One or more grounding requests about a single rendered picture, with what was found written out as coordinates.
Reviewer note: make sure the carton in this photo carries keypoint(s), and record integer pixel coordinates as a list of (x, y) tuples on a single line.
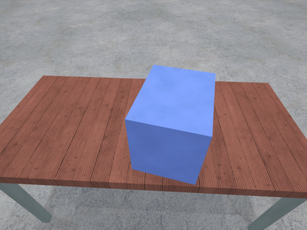
[(170, 124)]

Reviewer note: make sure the table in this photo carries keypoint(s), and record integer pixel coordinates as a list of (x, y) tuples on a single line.
[(71, 131)]

